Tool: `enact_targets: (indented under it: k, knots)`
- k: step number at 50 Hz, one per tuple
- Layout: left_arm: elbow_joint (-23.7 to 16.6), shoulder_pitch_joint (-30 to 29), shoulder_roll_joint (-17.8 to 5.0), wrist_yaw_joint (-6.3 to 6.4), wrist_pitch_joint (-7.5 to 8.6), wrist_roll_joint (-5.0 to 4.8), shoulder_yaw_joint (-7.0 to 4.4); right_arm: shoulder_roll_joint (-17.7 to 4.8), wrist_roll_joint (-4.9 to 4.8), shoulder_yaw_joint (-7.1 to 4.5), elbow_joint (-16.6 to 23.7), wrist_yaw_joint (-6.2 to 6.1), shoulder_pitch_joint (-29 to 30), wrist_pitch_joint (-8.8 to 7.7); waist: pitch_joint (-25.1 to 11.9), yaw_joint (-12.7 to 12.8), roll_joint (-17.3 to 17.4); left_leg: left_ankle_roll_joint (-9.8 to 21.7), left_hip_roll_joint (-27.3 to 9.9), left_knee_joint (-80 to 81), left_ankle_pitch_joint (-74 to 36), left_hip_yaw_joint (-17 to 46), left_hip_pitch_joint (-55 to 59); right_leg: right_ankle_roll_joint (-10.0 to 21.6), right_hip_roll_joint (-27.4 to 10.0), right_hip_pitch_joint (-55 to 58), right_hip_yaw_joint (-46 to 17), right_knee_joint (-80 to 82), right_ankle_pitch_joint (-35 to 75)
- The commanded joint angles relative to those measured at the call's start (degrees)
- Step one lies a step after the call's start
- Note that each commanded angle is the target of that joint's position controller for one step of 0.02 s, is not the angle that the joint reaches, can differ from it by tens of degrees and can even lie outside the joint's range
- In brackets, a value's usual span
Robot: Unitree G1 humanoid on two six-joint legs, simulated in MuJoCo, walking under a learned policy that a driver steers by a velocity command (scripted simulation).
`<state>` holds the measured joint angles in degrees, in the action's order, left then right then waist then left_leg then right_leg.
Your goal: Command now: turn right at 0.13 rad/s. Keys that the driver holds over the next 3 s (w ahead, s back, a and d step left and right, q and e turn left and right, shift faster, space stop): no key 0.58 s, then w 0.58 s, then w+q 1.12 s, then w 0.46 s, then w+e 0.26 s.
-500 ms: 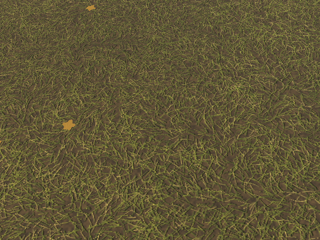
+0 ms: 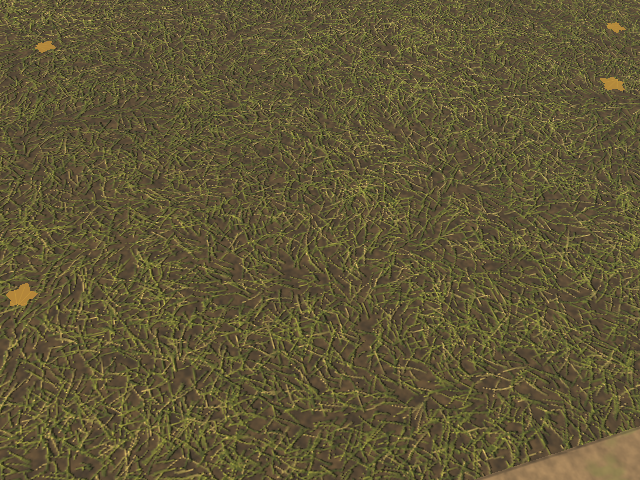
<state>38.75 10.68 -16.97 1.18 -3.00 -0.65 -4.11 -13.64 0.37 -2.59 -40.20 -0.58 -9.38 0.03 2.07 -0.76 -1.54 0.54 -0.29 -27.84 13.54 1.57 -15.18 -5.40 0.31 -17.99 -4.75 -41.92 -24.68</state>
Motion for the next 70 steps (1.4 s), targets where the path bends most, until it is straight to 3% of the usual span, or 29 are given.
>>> enact_targets:
  k: [1, 2, 3, 4, 6, 14, 29, 31, 34, 36, 38, 40, 41, 42, 43, 44, 45, 48, 51, 54, 60, 62, 64, 65, 66, 67, 68, 69, 70]
  knots:
    - [-2.6, 1.1, -3.0, -0.33, 1.09, 0.02, -0.63, -9.1, -0.91, -1.96, 2.9, -0.05, 1.0, -0.18, -6.1, 1.1, 11.9, 9.7, -9.8, 4.4, -19.3, 9.5, 5.7, 1.5, 1.2, 7.2, 4.5, 20.2, 12.4]
    - [-2.6, 1.3, -4.2, -0.30, 1.16, 0.65, -0.69, -8.4, -0.94, -1.64, 2.2, 0.10, -1.3, -0.69, -6.2, 0.8, 10.3, 7.1, -9.3, 4.4, -16.8, 9.4, 3.2, 3.1, -0.1, 11.7, 2.1, 23.1, 17.9]
    - [-3.2, 2.0, -7.2, 0.08, 1.18, 1.20, -1.07, -7.5, 0.13, -1.14, 2.2, 0.49, -2.2, -1.51, -7.7, -0.1, 5.1, 3.5, -7.5, 2.0, -12.1, 7.3, -0.4, 5.1, -5.4, 16.6, -3.3, 21.0, 28.0]
    - [-2.4, 0.6, -9.1, 0.15, 1.12, 1.61, -1.44, -5.4, 1.11, -0.59, 2.2, 0.88, -4.1, -2.30, -7.6, -3.4, -4.6, 0.1, -2.5, 2.1, -3.2, 1.7, -0.3, 8.5, -7.6, 12.9, -5.3, 17.5, 25.6]
    - [-2.6, -1.0, -3.3, -0.68, 1.70, 1.96, -0.09, -6.9, 1.34, -0.67, 2.1, 0.84, 1.2, -2.35, -4.8, -0.4, -3.9, -2.7, -1.7, 0.9, -2.4, 0.4, 3.7, 9.2, -5.7, 5.7, -4.8, 19.3, 12.7]
    - [-0.9, 1.2, -2.7, -0.15, 3.25, 1.53, 0.65, -6.1, 0.42, -0.78, -0.5, -0.35, -0.6, -1.30, -1.1, -0.1, -1.6, -2.4, -2.0, 0.5, -5.8, 0.7, 3.7, 7.4, -3.8, 2.9, -3.7, 18.9, 13.4]
    - [3.3, 3.0, -1.4, -0.12, 3.82, 1.15, 1.02, -6.8, -0.07, -1.09, -6.9, -1.69, -3.0, -0.71, -1.8, 0.0, 1.0, -3.1, -2.4, 0.5, -9.1, 0.9, 5.3, 7.2, -2.1, 4.4, -1.5, 17.8, 18.2]
    - [4.7, 4.8, -2.4, 0.15, 3.43, 0.74, 0.56, -6.2, -0.38, -1.03, -8.3, -1.83, -4.1, -0.49, -2.1, 0.4, -0.9, -2.7, 0.5, -2.3, 3.6, -2.4, 3.5, 8.6, -1.6, 4.6, -2.1, 19.6, 2.9]
    - [5.2, 7.9, -7.0, 0.29, 3.63, -0.06, -0.69, -5.2, -1.44, -0.85, -6.2, -1.49, 0.0, -2.11, 5.5, 3.0, -9.2, -0.8, 1.9, -13.8, 13.6, -4.8, -9.6, 16.2, -12.0, 2.8, -18.5, 29.8, -24.6]
    - [5.7, 7.7, -7.1, 0.47, 4.87, -0.41, -0.75, -5.5, -2.38, -0.99, -5.2, -0.56, 1.3, -4.15, 8.8, 2.6, -10.3, 2.1, -1.4, -17.5, 14.9, -1.1, -14.1, 19.2, -16.6, 2.9, -24.6, 32.2, -21.1]
    - [5.1, 4.4, -6.2, 0.29, 5.24, -1.02, -0.50, -5.2, -2.64, -0.94, -6.6, 0.73, -2.0, -5.71, 7.0, 0.0, -8.7, 4.4, -2.1, -8.2, 13.5, -1.7, -8.3, 17.3, -14.9, 3.5, -19.2, 29.6, -12.8]
    - [4.1, 0.4, -4.4, 0.09, 5.02, -0.85, 0.01, -6.3, -1.67, -2.02, -12.3, 1.33, -13.1, -6.17, 1.7, -4.8, -4.4, 3.6, 0.9, 0.1, -0.5, -3.1, 13.1, 12.8, -7.6, -5.1, -8.4, 20.8, -2.1]
    - [2.7, -1.3, -0.6, 0.04, 5.44, -0.18, 1.15, -10.1, -1.24, -3.11, -13.8, 1.16, -19.9, -6.31, -0.8, -7.0, 6.6, 6.4, -8.4, 7.8, 7.2, 11.9, 20.3, 8.5, -1.0, -11.8, 0.4, 3.6, 2.6]
    - [-0.1, -1.7, -0.8, 0.57, 6.48, -0.81, 0.89, -16.3, -0.96, -4.25, -14.0, 1.96, -24.2, -6.70, -2.0, -7.3, 20.7, 14.7, -20.5, 17.5, 14.2, 37.5, 25.0, 6.1, 4.4, -22.5, 2.7, -12.7, -6.6]
    - [0.6, -0.1, -4.1, 0.48, 7.30, -1.83, 0.04, -11.9, -0.55, -2.72, -12.7, 2.01, -19.4, -7.14, 0.9, -4.7, 13.4, 16.4, -22.5, 18.5, 17.4, 39.9, 22.5, 6.9, 0.9, -27.0, -2.2, -21.8, -7.9]
    - [1.6, 1.1, -4.3, -0.13, 7.93, -2.24, -0.05, -9.0, -0.75, -1.90, -11.4, 1.72, -15.5, -7.23, 4.1, -2.9, 9.7, 14.6, -20.3, 18.1, 16.7, 33.1, 21.0, 8.2, -1.8, -29.3, -2.6, -24.2, -1.8]
    - [2.6, 1.6, -3.7, -0.45, 8.35, -1.83, -0.04, -8.7, -0.68, -1.71, -10.6, 1.64, -13.4, -7.09, 4.0, -2.2, 7.3, 12.5, -17.7, 18.4, 13.8, 27.2, 20.6, 8.9, -3.7, -29.5, -1.3, -23.6, 3.6]
    - [2.7, -0.6, -2.8, -1.67, 8.41, -0.51, -0.36, -5.7, -0.35, -0.32, -11.2, 1.60, -14.6, -6.13, 2.5, -2.1, 7.7, 9.2, -12.6, 19.2, -6.1, 14.2, 19.9, 8.4, -6.0, -26.6, 2.0, -18.5, 12.9]
    - [1.3, -4.4, -0.5, -2.29, 7.84, -0.18, 0.29, -7.1, -0.50, -0.33, -12.0, 0.84, -17.2, -5.35, 2.2, -2.8, 6.3, 9.9, -11.3, 19.5, -18.6, 8.3, 19.3, 6.0, -5.5, -26.7, 4.8, -11.9, 17.0]
    - [-1.1, -11.3, 1.0, -2.69, 8.09, -0.47, 1.26, -8.6, -0.39, -0.32, -12.0, -0.08, -17.1, -4.80, 4.1, -4.0, 6.2, 9.3, -9.8, 21.5, -17.9, 4.4, 14.5, 4.8, -4.1, -22.2, 6.4, 0.7, 24.3]
    - [-4.1, -18.1, -1.2, -4.04, 9.01, -0.95, 1.17, -9.7, -1.54, -0.84, -13.6, -0.52, -19.7, -4.38, 6.7, -3.3, 6.5, 9.3, -13.8, 20.0, -21.7, 4.8, 17.9, 7.3, -2.2, -17.6, 5.2, 11.6, 26.3]
    - [-3.6, -14.5, -3.7, -3.95, 9.35, -0.71, 0.22, -11.3, -1.39, -1.51, -13.1, -0.64, -18.1, -3.94, 3.0, 0.0, 7.7, 8.1, -14.4, 14.0, -36.3, 5.3, 20.7, 9.0, -0.3, -11.3, 5.7, 12.7, 22.8]
    - [0.6, 1.4, -7.9, -2.77, 9.14, -0.85, -2.02, -11.5, -0.70, -1.54, -12.1, -0.58, -16.0, -3.21, -7.9, 8.3, 8.3, 5.7, -10.7, -4.1, -47.7, 3.2, 15.5, 11.9, 1.1, 11.3, 6.7, 13.3, 23.0]
    - [2.8, 12.6, -11.9, -1.83, 8.74, 0.14, -3.05, -8.6, 0.48, -0.50, -10.3, -0.55, -16.2, -3.28, -17.6, 11.6, 2.5, 4.1, -6.9, -21.9, -28.6, 2.2, 1.5, 15.2, -10.7, 31.4, -6.0, 10.4, 20.0]
    - [4.1, 13.9, -13.8, -2.55, 8.64, 1.07, -3.03, 0.7, -0.81, 1.78, -10.3, -0.13, -26.0, -4.13, -27.3, 5.5, -14.5, 1.3, 3.3, -40.9, 18.1, 3.3, -17.3, 23.3, -24.6, 46.2, -34.0, 19.0, 3.7]
    - [3.6, 11.9, -7.5, -2.54, 8.75, 0.73, -1.56, -7.1, -2.66, -0.06, -10.8, 0.04, -21.8, -4.91, -21.7, 7.5, -9.7, 1.7, 0.7, -47.3, 18.3, 8.5, -22.0, 21.0, -23.0, 39.5, -37.0, 25.4, -3.2]
    - [3.7, 7.1, -5.2, -2.30, 8.92, 0.24, -0.83, -10.0, -3.88, -1.22, -8.6, -0.06, -15.3, -5.12, -11.4, 6.5, -6.7, 2.0, -1.9, -47.8, 12.9, 6.6, -25.1, 18.2, -21.4, 30.5, -26.7, 26.7, -1.0]
    - [3.8, 3.3, -4.4, -2.33, 9.18, 0.26, -0.53, -9.2, -3.44, -1.19, -8.0, -0.50, -12.6, -5.19, -6.7, 4.6, -2.1, 2.0, -4.5, -45.9, 7.9, 5.4, -23.0, 17.0, -19.4, 22.0, -19.4, 28.3, 6.9]
    - [4.2, 0.8, -3.0, -2.55, 9.54, 0.76, -0.35, -8.2, -2.53, -1.51, -8.0, -0.73, -11.7, -4.90, -4.2, 2.8, -1.2, 1.9, -6.2, -43.5, 4.7, 5.4, -20.5, 16.1, -17.1, 15.7, -13.4, 29.9, 12.7]
